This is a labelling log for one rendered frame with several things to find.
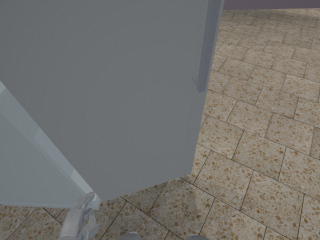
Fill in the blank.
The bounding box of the robot left hand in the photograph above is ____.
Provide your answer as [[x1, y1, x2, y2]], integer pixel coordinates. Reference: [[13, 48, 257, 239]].
[[59, 191, 99, 240]]

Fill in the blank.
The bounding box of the handle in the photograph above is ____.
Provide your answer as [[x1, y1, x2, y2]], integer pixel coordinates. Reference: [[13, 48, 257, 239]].
[[192, 0, 222, 93]]

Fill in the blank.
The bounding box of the fridge door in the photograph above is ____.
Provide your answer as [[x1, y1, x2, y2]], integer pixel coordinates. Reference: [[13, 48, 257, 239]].
[[0, 0, 225, 202]]

